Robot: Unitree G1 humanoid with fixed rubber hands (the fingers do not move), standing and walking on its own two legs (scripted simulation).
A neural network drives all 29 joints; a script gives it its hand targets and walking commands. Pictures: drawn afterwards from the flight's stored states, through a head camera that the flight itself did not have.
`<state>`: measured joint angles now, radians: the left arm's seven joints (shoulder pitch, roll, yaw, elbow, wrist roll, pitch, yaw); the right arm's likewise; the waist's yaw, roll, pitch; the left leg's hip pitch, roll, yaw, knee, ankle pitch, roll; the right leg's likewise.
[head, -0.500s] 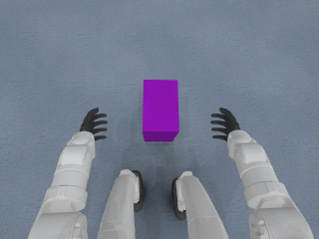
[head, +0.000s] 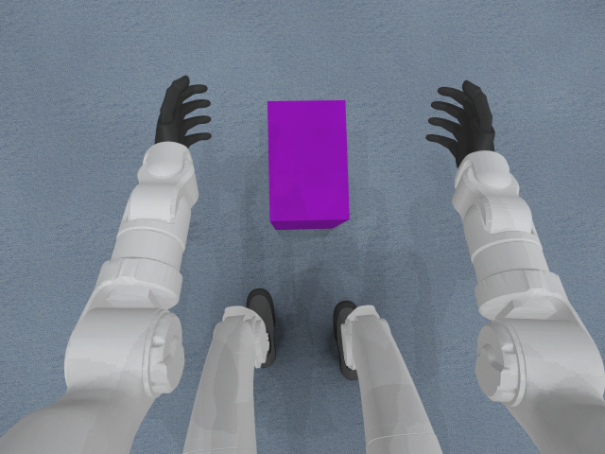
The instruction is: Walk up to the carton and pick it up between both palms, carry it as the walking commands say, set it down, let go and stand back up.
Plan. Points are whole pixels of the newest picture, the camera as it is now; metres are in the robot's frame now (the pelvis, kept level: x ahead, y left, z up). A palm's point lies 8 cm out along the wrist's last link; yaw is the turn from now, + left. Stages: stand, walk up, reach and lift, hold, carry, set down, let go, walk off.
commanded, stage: reach and lift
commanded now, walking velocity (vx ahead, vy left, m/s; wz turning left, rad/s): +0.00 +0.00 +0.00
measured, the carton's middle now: (305, 174) +0.52 -0.03 -0.52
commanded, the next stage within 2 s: none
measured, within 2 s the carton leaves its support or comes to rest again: neither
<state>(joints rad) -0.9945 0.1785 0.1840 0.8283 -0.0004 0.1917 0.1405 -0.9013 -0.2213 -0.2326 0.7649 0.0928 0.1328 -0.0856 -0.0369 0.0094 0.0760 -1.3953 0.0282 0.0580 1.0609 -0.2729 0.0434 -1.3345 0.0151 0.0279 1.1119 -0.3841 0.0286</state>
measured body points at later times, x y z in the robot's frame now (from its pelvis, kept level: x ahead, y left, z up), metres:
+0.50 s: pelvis -0.01 -0.02 -0.03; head +0.33 -0.01 +0.27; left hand +0.53 +0.15 -0.18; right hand +0.53 -0.18 -0.15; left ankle +0.10 +0.10 -0.63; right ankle +0.06 -0.13 -0.63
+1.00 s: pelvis -0.04 -0.01 -0.18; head +0.34 -0.01 +0.04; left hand +0.52 +0.14 -0.37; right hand +0.51 -0.17 -0.36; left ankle +0.10 +0.11 -0.63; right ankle +0.05 -0.13 -0.63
